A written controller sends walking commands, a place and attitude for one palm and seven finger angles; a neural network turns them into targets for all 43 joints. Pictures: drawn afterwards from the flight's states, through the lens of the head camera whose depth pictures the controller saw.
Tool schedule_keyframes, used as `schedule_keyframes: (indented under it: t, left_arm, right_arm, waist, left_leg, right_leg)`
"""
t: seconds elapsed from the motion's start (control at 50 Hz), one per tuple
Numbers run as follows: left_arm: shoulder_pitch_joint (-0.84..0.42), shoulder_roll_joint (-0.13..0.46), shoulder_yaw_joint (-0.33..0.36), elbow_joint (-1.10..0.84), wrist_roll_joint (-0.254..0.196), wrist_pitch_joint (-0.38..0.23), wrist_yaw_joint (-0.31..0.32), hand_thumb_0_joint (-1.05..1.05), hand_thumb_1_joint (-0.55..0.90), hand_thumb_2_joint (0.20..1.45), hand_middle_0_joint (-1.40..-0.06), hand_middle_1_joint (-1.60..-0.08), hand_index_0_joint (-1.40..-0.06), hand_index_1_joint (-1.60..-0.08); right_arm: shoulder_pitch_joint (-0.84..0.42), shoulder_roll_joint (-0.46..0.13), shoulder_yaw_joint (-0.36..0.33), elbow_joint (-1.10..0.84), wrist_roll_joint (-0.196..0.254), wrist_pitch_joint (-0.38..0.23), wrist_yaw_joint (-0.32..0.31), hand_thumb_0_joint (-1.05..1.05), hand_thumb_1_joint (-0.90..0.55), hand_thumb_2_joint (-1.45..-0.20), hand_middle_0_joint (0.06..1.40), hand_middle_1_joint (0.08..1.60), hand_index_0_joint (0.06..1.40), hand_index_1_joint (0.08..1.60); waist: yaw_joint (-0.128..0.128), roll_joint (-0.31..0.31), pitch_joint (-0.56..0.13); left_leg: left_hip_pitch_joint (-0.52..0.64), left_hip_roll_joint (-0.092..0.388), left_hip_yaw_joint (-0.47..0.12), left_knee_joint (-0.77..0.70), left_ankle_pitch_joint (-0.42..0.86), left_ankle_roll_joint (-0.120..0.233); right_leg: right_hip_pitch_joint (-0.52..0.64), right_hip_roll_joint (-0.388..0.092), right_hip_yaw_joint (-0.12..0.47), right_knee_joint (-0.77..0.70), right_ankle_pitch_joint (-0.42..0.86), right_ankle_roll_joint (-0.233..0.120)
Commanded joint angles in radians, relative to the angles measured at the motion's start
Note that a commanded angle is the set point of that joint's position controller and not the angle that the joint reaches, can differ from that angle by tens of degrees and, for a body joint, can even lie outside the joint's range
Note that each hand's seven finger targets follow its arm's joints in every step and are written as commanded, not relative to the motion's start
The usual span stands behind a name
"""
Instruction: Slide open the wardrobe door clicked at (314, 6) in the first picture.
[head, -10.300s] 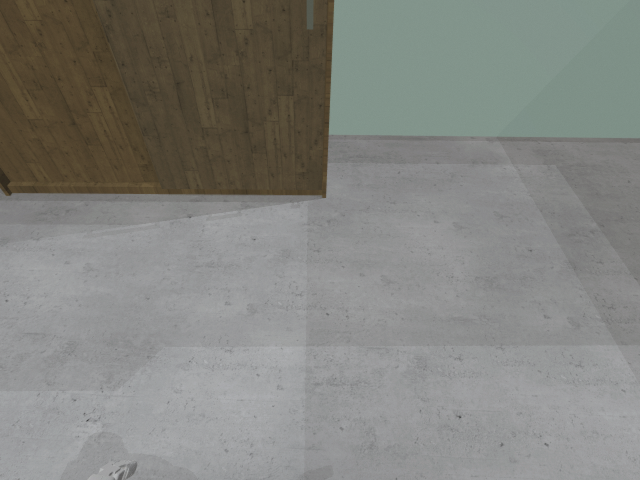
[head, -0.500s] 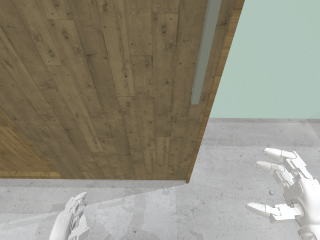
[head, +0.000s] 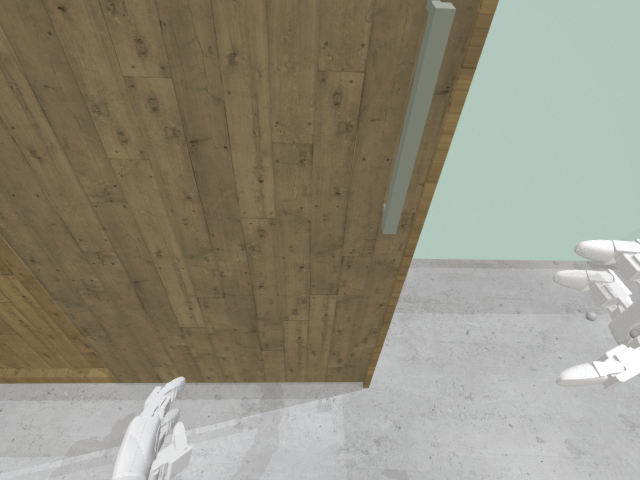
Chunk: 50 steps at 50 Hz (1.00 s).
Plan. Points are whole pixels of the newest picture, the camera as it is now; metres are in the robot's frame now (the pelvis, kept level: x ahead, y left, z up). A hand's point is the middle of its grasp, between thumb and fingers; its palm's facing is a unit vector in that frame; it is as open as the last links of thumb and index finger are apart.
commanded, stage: raise the hand with hooked fingers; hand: right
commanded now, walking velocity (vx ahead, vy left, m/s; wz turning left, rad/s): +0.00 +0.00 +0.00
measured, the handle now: (407, 135) +0.52 -0.11 +0.19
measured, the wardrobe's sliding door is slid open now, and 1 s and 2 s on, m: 0.00 0.00 0.00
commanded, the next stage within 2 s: move the hooked fingers beside the handle in 0.56 s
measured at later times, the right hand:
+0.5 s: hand (577, 306) +0.27 -0.26 +0.14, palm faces +0.08 +1.00 -0.05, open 14.0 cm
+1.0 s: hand (540, 283) +0.31 -0.24 +0.13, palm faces +0.00 +1.00 -0.02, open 14.0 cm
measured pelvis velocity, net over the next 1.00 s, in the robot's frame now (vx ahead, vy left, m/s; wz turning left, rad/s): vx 0.00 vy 0.00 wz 0.01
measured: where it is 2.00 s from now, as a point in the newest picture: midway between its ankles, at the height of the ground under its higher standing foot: outside the picture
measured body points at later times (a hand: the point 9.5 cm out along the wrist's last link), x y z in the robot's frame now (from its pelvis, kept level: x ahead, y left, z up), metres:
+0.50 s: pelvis +0.00 +0.01 +0.00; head -0.01 +0.03 +0.45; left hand +0.17 +0.26 -0.07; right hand +0.26 -0.32 +0.14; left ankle +0.01 +0.12 -0.73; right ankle -0.01 -0.11 -0.73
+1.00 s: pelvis +0.00 +0.00 +0.00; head +0.00 +0.01 +0.45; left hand +0.16 +0.24 -0.07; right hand +0.30 -0.29 +0.14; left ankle +0.01 +0.12 -0.73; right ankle -0.01 -0.11 -0.73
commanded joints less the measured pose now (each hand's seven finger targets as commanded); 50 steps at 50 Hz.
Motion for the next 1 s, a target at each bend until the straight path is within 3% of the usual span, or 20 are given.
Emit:
schedule_keyframes:
  t: [0.0,0.06,0.1,0.16,0.22,0.28,0.34,0.36,0.38,0.5,0.54,0.62,0.64,0.66,0.68,0.78,0.84,0.9,0.96,0.98]
  left_arm:
    - [-0.089,0.138,0.059,-0.136,-0.015,-0.056,0.017,0.000,0.900,0.900,-0.200,-0.300,-0.200,-0.300]
    - [-0.086,0.146,0.061,-0.141,-0.023,-0.045,0.020,0.000,0.900,0.900,-0.200,-0.300,-0.200,-0.300]
    - [-0.089,0.150,0.065,-0.155,-0.024,-0.040,0.011,0.000,0.900,0.900,-0.200,-0.300,-0.200,-0.300]
    - [-0.109,0.145,0.072,-0.180,-0.019,-0.047,0.000,0.000,0.900,0.900,-0.200,-0.300,-0.200,-0.300]
    - [-0.103,0.133,0.074,-0.184,-0.010,-0.055,-0.005,0.000,0.900,0.900,-0.200,-0.300,-0.200,-0.300]
    - [-0.099,0.132,0.074,-0.167,-0.006,-0.061,-0.003,0.000,0.900,0.900,-0.200,-0.300,-0.200,-0.300]
    - [-0.095,0.132,0.075,-0.154,-0.016,-0.057,0.007,0.000,0.900,0.900,-0.200,-0.300,-0.200,-0.300]
    - [-0.098,0.134,0.074,-0.150,-0.019,-0.059,0.009,0.000,0.900,0.900,-0.200,-0.300,-0.200,-0.300]
    - [-0.093,0.136,0.075,-0.151,-0.019,-0.057,0.011,0.000,0.900,0.900,-0.200,-0.300,-0.200,-0.300]
    - [-0.091,0.143,0.075,-0.158,-0.019,-0.051,0.017,0.000,0.900,0.900,-0.200,-0.300,-0.200,-0.300]
    - [-0.098,0.142,0.073,-0.162,-0.019,-0.053,0.016,0.000,0.900,0.900,-0.200,-0.300,-0.200,-0.300]
    - [-0.106,0.129,0.068,-0.169,-0.015,-0.058,0.012,0.000,0.900,0.900,-0.200,-0.300,-0.200,-0.300]
    - [-0.101,0.127,0.068,-0.167,-0.016,-0.059,0.012,0.000,0.900,0.900,-0.200,-0.300,-0.200,-0.300]
    - [-0.100,0.129,0.068,-0.161,-0.016,-0.059,0.013,0.000,0.900,0.900,-0.200,-0.300,-0.200,-0.300]
    - [-0.094,0.131,0.067,-0.155,-0.014,-0.056,0.013,0.000,0.900,0.900,-0.200,-0.300,-0.200,-0.300]
    - [-0.087,0.136,0.067,-0.142,-0.020,-0.051,0.019,0.000,0.900,0.900,-0.200,-0.300,-0.200,-0.300]
    - [-0.089,0.133,0.067,-0.144,-0.020,-0.053,0.024,0.000,0.900,0.900,-0.200,-0.300,-0.200,-0.300]
    - [-0.083,0.134,0.068,-0.138,-0.015,-0.048,0.021,0.000,0.900,0.900,-0.200,-0.300,-0.200,-0.300]
    - [-0.084,0.129,0.067,-0.136,-0.012,-0.043,0.019,0.000,0.900,0.900,-0.200,-0.300,-0.200,-0.300]
    - [-0.080,0.132,0.068,-0.133,-0.010,-0.039,0.015,0.000,0.900,0.900,-0.200,-0.300,-0.200,-0.300]
  right_arm:
    - [-0.299,-0.284,-0.101,-0.075,0.026,-0.033,0.032,0.000,0.500,-0.300,0.300,1.200,0.300,1.200]
    - [-0.296,-0.268,-0.063,0.034,0.023,0.036,0.070,0.000,0.500,-0.300,0.300,1.200,0.300,1.200]
    - [-0.264,-0.257,-0.058,0.039,0.027,0.052,0.090,0.000,0.500,-0.300,0.300,1.200,0.300,1.200]
    - [-0.290,-0.305,-0.105,-0.093,0.035,0.017,0.082,0.000,0.500,-0.300,0.300,1.200,0.300,1.200]
    - [-0.272,-0.348,-0.177,-0.163,0.044,-0.044,0.039,0.000,0.500,-0.300,0.300,1.200,0.300,1.200]
    - [-0.282,-0.366,-0.201,-0.185,0.038,-0.076,0.002,0.000,0.500,-0.300,0.300,1.200,0.300,1.200]
    - [-0.297,-0.305,-0.143,-0.106,0.020,-0.051,-0.001,0.000,0.500,-0.300,0.300,1.200,0.300,1.200]
    - [-0.313,-0.287,-0.116,-0.102,0.014,-0.043,0.004,0.000,0.500,-0.300,0.300,1.200,0.300,1.200]
    - [-0.320,-0.284,-0.100,-0.099,0.010,-0.033,0.011,0.000,0.500,-0.300,0.300,1.200,0.300,1.200]
    - [-0.300,-0.281,-0.091,-0.057,0.023,-0.006,0.053,0.000,0.500,-0.300,0.300,1.200,0.300,1.200]
    - [-0.312,-0.303,-0.114,-0.076,0.028,-0.019,0.052,0.000,0.500,-0.300,0.300,1.200,0.300,1.200]
    - [-0.324,-0.317,-0.136,-0.135,0.025,-0.043,0.028,0.000,0.500,-0.300,0.300,1.200,0.300,1.200]
    - [-0.315,-0.311,-0.133,-0.131,0.025,-0.045,0.023,0.000,0.500,-0.300,0.300,1.200,0.300,1.200]
    - [-0.323,-0.300,-0.124,-0.121,0.022,-0.044,0.019,0.000,0.500,-0.300,0.300,1.200,0.300,1.200]
    - [-0.330,-0.286,-0.103,-0.105,0.022,-0.039,0.020,0.000,0.500,-0.300,0.300,1.200,0.300,1.200]
    - [-0.418,-0.222,-0.010,-0.056,0.003,-0.015,0.025,0.000,0.500,-0.300,0.300,1.200,0.300,1.200]
    - [-0.502,-0.206,0.027,-0.096,-0.012,-0.018,0.011,0.000,0.500,-0.300,0.300,1.200,0.300,1.200]
    - [-0.491,-0.248,-0.025,-0.070,-0.019,-0.029,-0.019,0.000,0.500,-0.300,0.300,1.200,0.300,1.200]
    - [-0.496,-0.246,-0.037,-0.051,-0.026,-0.036,-0.047,0.000,0.500,-0.300,0.300,1.200,0.300,1.200]
    - [-0.485,-0.272,-0.060,-0.037,-0.028,-0.037,-0.055,0.000,0.500,-0.300,0.300,1.200,0.300,1.200]
  waist:
    - [0.028,-0.037,-0.125]
    - [0.032,0.014,-0.080]
    - [0.023,0.046,-0.110]
    - [0.008,0.004,-0.209]
    - [-0.006,0.014,-0.259]
    - [-0.009,-0.037,-0.217]
    - [0.016,-0.048,-0.129]
    - [0.023,-0.084,-0.106]
    - [0.024,-0.051,-0.104]
    - [0.028,0.036,-0.142]
    - [0.021,0.028,-0.161]
    - [0.010,-0.054,-0.193]
    - [0.013,-0.036,-0.190]
    - [0.018,-0.048,-0.176]
    - [0.023,-0.011,-0.151]
    - [0.047,-0.020,-0.113]
    - [0.055,-0.051,-0.158]
    - [0.040,-0.004,-0.183]
    - [0.030,-0.026,-0.212]
    - [0.022,0.005,-0.207]
  left_leg:
    - [0.088,-0.028,-0.056,-0.106,0.207,0.013]
    - [0.062,-0.021,-0.067,-0.129,0.152,0.006]
    - [0.089,-0.014,-0.079,-0.122,0.181,0.004]
    - [0.134,-0.010,-0.088,-0.106,0.214,0.004]
    - [0.176,-0.012,-0.095,-0.098,0.241,0.003]
    - [0.167,-0.014,-0.094,-0.103,0.241,0.006]
    - [0.103,-0.014,-0.092,-0.124,0.187,0.003]
    - [0.085,-0.014,-0.091,-0.130,0.168,0.004]
    - [0.093,-0.014,-0.095,-0.133,0.172,0.004]
    - [0.110,-0.015,-0.104,-0.134,0.164,-0.004]
    - [0.115,-0.017,-0.097,-0.128,0.163,-0.002]
    - [0.137,-0.021,-0.082,-0.115,0.208,0.007]
    - [0.129,-0.023,-0.078,-0.118,0.205,0.005]
    - [0.115,-0.024,-0.075,-0.119,0.204,0.006]
    - [0.112,-0.026,-0.078,-0.124,0.199,0.006]
    - [0.064,-0.028,-0.067,-0.128,0.161,0.008]
    - [0.056,-0.026,-0.065,-0.122,0.151,0.009]
    - [0.086,-0.026,-0.062,-0.119,0.167,0.011]
    - [0.099,-0.023,-0.056,-0.104,0.205,0.014]
    - [0.119,-0.024,-0.054,-0.104,0.224,0.016]
  right_leg:
    - [0.036,0.021,0.040,-0.136,0.238,-0.018]
    - [-0.002,0.024,0.039,-0.141,0.187,-0.022]
    - [-0.005,0.025,0.033,-0.129,0.214,-0.025]
    - [0.027,0.030,0.029,-0.114,0.253,-0.026]
    - [0.035,0.028,0.020,-0.113,0.277,-0.025]
    - [0.037,0.025,0.015,-0.120,0.274,-0.024]
    - [0.024,0.025,0.009,-0.139,0.219,-0.023]
    - [0.028,0.025,0.011,-0.144,0.204,-0.022]
    - [0.033,0.022,0.012,-0.141,0.208,-0.026]
    - [0.022,0.024,0.019,-0.131,0.204,-0.029]
    - [0.026,0.025,0.024,-0.133,0.206,-0.027]
    - [0.063,0.027,0.021,-0.143,0.244,-0.023]
    - [0.064,0.026,0.023,-0.145,0.239,-0.024]
    - [0.065,0.025,0.023,-0.147,0.237,-0.023]
    - [0.056,0.021,0.024,-0.145,0.233,-0.024]
    - [0.059,0.020,0.034,-0.155,0.199,-0.024]
    - [0.089,0.024,0.041,-0.159,0.193,-0.025]
    - [0.082,0.019,0.044,-0.162,0.217,-0.022]
    - [0.087,0.021,0.042,-0.166,0.254,-0.015]
    - [0.077,0.017,0.043,-0.166,0.277,-0.015]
